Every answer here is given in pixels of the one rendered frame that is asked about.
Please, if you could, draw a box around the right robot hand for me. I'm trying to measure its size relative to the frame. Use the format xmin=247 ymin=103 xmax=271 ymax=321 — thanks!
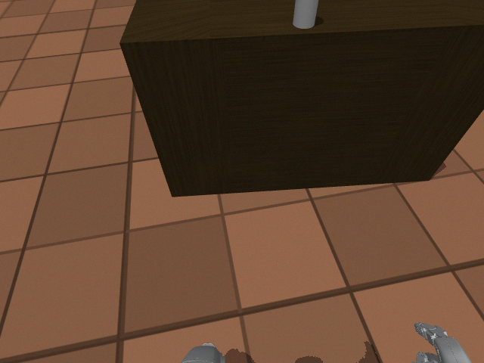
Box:
xmin=412 ymin=322 xmax=472 ymax=363

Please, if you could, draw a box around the bottle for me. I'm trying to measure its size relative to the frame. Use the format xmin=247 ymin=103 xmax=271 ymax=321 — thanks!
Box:
xmin=293 ymin=0 xmax=318 ymax=29

